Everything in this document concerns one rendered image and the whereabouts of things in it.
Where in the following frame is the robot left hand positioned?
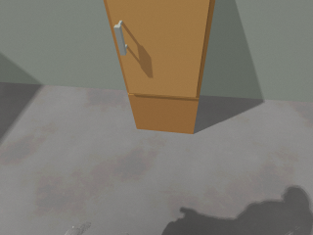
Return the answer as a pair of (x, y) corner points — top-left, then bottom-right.
(65, 221), (91, 235)

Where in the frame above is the handle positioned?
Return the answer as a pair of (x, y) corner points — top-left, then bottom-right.
(113, 21), (128, 56)

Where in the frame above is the cupboard door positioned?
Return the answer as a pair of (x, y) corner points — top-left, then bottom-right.
(107, 0), (210, 98)

